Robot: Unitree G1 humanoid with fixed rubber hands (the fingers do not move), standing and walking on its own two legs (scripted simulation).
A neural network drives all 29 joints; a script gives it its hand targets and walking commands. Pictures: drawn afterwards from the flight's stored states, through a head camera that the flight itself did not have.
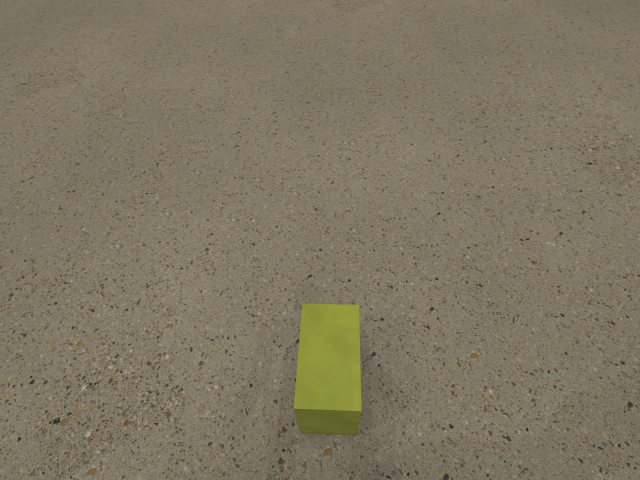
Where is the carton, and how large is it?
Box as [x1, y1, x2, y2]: [294, 304, 360, 435]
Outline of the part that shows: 302,304 294,398 294,411 300,432 357,435 360,416 358,305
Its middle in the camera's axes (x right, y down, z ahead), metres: +0.03 +0.37 +1.15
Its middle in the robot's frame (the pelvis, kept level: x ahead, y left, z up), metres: +0.52 +0.01 -0.65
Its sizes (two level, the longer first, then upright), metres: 0.300 0.168 0.239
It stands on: the floor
